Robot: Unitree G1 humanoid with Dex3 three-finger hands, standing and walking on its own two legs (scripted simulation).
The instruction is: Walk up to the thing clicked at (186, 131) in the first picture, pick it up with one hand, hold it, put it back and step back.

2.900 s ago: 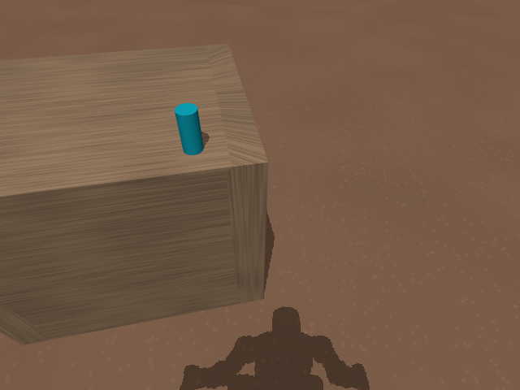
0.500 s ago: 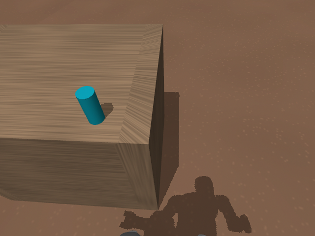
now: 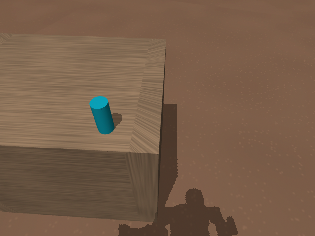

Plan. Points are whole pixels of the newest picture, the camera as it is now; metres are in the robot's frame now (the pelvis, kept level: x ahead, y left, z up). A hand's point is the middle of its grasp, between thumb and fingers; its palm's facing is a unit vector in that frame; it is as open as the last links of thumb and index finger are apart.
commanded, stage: walk up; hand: left
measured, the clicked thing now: (102, 116) +0.46 +0.18 +0.05
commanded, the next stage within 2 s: stand in 0.94 s
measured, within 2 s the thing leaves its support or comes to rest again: neither
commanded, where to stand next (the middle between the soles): +0.06 +0.00 m, yaw -2 degrees
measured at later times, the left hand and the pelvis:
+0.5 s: hand out of the picture +0.10 +0.25 -0.13, palm faces -0.06 -0.93 -0.35, open 7.4 cm; pelvis +0.01 +0.00 +0.02, yaw -2 degrees
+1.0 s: hand out of the picture +0.13 +0.25 -0.13, palm faces -0.07 -0.94 -0.34, open 7.4 cm; pelvis +0.02 +0.00 +0.02, yaw -3 degrees
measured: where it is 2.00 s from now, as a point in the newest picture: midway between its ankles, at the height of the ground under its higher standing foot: outside the picture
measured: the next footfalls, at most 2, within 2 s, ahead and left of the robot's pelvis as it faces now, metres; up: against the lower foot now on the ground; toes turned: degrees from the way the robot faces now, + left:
none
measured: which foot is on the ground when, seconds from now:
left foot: down 0.00-1.00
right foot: down 0.00-1.00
